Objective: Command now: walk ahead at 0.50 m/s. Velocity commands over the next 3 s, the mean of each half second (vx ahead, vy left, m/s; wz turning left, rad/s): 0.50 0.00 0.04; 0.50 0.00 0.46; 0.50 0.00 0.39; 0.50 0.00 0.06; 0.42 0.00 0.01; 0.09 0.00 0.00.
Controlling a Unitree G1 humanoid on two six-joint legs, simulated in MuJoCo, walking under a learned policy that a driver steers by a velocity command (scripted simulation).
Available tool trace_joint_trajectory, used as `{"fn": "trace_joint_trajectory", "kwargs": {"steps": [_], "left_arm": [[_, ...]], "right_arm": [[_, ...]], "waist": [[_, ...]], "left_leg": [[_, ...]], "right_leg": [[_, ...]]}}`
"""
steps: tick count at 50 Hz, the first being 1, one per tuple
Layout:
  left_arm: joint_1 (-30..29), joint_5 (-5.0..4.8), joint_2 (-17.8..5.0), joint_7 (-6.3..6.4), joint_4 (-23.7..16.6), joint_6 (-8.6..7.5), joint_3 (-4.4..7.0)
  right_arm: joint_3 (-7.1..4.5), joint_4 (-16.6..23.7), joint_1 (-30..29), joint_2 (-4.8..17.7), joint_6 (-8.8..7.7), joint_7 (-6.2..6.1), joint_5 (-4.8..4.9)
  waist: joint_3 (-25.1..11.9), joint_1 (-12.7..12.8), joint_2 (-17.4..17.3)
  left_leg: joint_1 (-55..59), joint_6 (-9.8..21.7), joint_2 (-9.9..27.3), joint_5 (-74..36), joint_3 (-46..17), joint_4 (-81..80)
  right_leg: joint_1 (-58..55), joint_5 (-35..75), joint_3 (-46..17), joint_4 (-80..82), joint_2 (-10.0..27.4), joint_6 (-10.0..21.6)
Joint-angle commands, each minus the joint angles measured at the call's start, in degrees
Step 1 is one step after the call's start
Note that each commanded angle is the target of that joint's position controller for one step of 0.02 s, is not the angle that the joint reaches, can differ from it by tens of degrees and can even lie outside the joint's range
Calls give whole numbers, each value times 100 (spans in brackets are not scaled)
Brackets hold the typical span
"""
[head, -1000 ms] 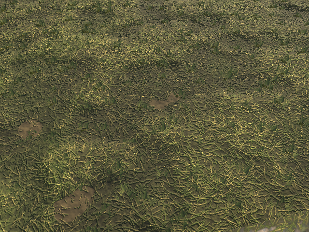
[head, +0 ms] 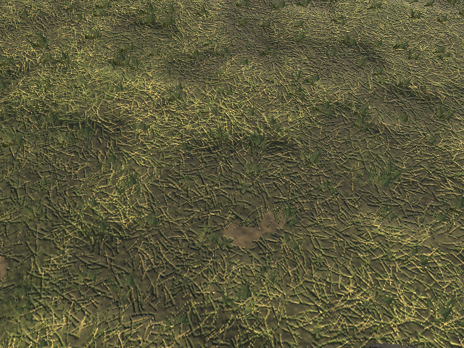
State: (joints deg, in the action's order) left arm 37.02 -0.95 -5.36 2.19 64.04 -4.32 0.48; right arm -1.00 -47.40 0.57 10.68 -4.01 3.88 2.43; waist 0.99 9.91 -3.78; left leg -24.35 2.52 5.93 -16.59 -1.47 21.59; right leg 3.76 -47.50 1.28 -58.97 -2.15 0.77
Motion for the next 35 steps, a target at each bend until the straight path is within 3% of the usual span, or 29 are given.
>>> {"fn": "trace_joint_trajectory", "kwargs": {"steps": [1, 2, 3, 4, 5, 6, 7, 8, 9, 10, 11, 12, 14, 16, 19, 20, 21, 22, 23, 24, 25, 26, 27, 29, 31, 35], "left_arm": [[116, -108, -226, -81, 4, -158, 145], [473, -379, -528, -156, -200, -357, 120], [54, -546, -689, -150, -663, -457, 122], [-736, -516, -590, -71, -981, -417, 110], [-1454, -297, -668, 58, -1191, -292, 152], [-1279, -211, -521, 82, -1220, -178, 133], [-1540, -85, -380, 75, -1295, -78, 136], [-1729, -102, -506, 40, -1419, 0, 192], [-1875, -101, -446, 59, -1556, 13, 196], [-2009, -3, -628, 76, -1647, -44, 255], [-2178, 84, -701, 47, -1666, -99, 280], [-2310, 104, -647, -12, -1656, -133, 270], [-2794, 5, -662, -132, -1813, -108, 234], [-3317, -36, -831, -203, -2002, -49, 238], [-3759, 21, -1085, -276, -2184, -78, 321], [-3530, 30, -1196, -276, -2120, -93, 386], [-2784, 45, -1417, -254, -1917, -110, 517], [-1623, 85, -1880, -209, -1704, -129, 669], [-971, 60, -2409, -267, -1494, -130, 789], [-834, 73, -1911, -274, -1513, -162, 674], [-1383, 76, -1716, -254, -1598, -195, 594], [-2021, 98, -1556, -245, -1735, -206, 525], [-2398, 102, -1334, -256, -1752, -215, 478], [-2606, 159, -1113, -266, -1659, -254, 450], [-2403, 160, -1202, -219, -1508, -300, 494], [-2087, 166, -1281, -81, -1266, -268, 527]], "right_arm": [[-389, -929, 3227, 1002, -109, -47, -201], [-369, -953, 3496, 1162, -117, -93, -156], [-506, -1006, 3522, 1532, -53, -125, -55], [-428, -1018, 3052, 1279, 7, -214, -99], [-269, -836, 2206, 751, 44, -301, -128], [-253, -694, 1773, 914, -28, -308, -281], [-176, -710, 1442, 647, -120, -294, -293], [-63, -780, 1254, 368, -184, -240, -259], [-70, -770, 1005, 476, -196, -294, -250], [-112, -752, 1007, 657, -193, -367, -269], [-124, -750, 1084, 730, -196, -447, -303], [-171, -743, 1170, 891, -191, -493, -267], [-324, -756, 1392, 1322, -192, -529, -99], [-370, -845, 1638, 1222, -141, -530, 16], [-407, -974, 2124, 1125, -26, -451, 9], [-397, -983, 2148, 1116, 16, -443, -33], [-350, -949, 2162, 1002, 38, -431, -89], [-267, -777, 2056, 806, 20, -427, -171], [-70, -711, 2605, 146, -117, -393, -132], [-246, -802, 2383, 749, -200, -386, -41], [-337, -643, 1892, 1010, -206, -409, 26], [-336, -553, 1617, 951, -156, -473, -1], [-368, -538, 1525, 881, -90, -510, -64], [-408, -589, 1740, 717, 65, -505, -60], [-428, -544, 1650, 589, 153, -495, -67], [-460, -318, 1090, 536, 194, -455, -110]], "waist": [[-1544, -1705, -1091], [-2509, -1751, -1516], [-3101, -1832, -1645], [-2404, -1626, -621], [-1553, -1404, 446], [-1340, -1066, 632], [-767, -883, 692], [-143, -685, 444], [370, -538, 131], [414, -547, -30], [238, -586, -15], [13, -637, -71], [-140, -761, -69], [61, -932, 105], [188, -1120, 188], [99, -979, 187], [-352, -661, 253], [-1169, -225, 753], [-2089, -351, 2391], [-2109, -188, 1690], [-1361, -322, 1326], [-1004, -582, 887], [-720, -776, 807], [-556, -1081, 925], [-447, -1125, 786], [-187, -1050, 664]], "left_leg": [[5436, 656, 835, -3546, -294, 1509], [6388, 1358, 1570, -3791, -1523, 2139], [6438, 2073, 2230, -630, -2958, 1064], [5509, 2018, 2173, 1266, -3108, 224], [4049, 1766, 1878, 1620, -2703, -221], [2872, 1981, 2176, 1855, -2998, -311], [1852, 1773, 2110, 1447, -2891, -248], [1042, 1347, 1623, 1889, -2154, -481], [-4, 1051, 1036, 2114, -1292, -889], [-400, 986, 601, 1757, -760, -1021], [-617, 896, 318, 1335, -319, -971], [-621, 874, 214, 1068, -113, -926], [84, 980, 580, 1132, -355, -1097], [891, 915, 814, 1582, -545, -1033], [1521, 761, 925, 1872, -696, -661], [1562, 667, 764, 1586, -638, -302], [1372, 534, 426, 1031, -412, 598], [285, 271, -67, 1754, 29, 2444], [-1691, -40, -854, 4570, 164, 4581], [-2269, 7, -759, 4841, -744, 5396], [-2576, 104, -535, 4317, -728, 5506], [-2300, 105, -236, 3750, -575, 5271], [-2075, 87, -76, 3450, -524, 4977], [-1526, 109, 85, 3090, -564, 4640], [-1635, 121, 73, 2714, -622, 4466], [-2206, 56, -40, 1899, -769, 3725]], "right_leg": [[3917, 348, -337, -4474, -306, 101], [5058, -17, -1206, -5748, -196, 68], [5768, 388, -1238, -6044, -35, 0], [6262, 1088, -682, -5690, 379, -78], [6069, 1663, -198, -5509, 602, -128], [5470, 2131, -449, -5052, 806, -127], [5327, 2297, -727, -4820, 982, -43], [5249, 2631, -828, -3824, 1142, 128], [4635, 3012, -702, -2356, 1134, 92], [3994, 3647, -549, -1036, 1074, 4], [3234, 4433, -405, 51, 970, -23], [2607, 4982, -265, 845, 813, -61], [2412, 5202, -293, 1649, 689, -132], [2786, 4963, -347, 2195, 706, -14], [2674, 4373, -153, 2660, 568, 252], [2250, 4127, -42, 2825, 440, 315], [1199, 4192, -16, 2819, 366, 427], [-563, 4720, -978, 2710, 1246, 740], [-2409, 3829, -3460, 3504, 2610, 1563], [-2357, 3096, -4100, 3881, 2555, 1501], [-1619, 3311, -3245, 3967, 2448, 1234], [-775, 3825, -2566, 4125, 2251, 1106], [-177, 4127, -2056, 4334, 2063, 1045], [425, 4237, -1379, 4707, 1804, 903], [438, 4655, -934, 4920, 1800, 909], [126, 5134, -206, 5029, 1822, 841]]}}
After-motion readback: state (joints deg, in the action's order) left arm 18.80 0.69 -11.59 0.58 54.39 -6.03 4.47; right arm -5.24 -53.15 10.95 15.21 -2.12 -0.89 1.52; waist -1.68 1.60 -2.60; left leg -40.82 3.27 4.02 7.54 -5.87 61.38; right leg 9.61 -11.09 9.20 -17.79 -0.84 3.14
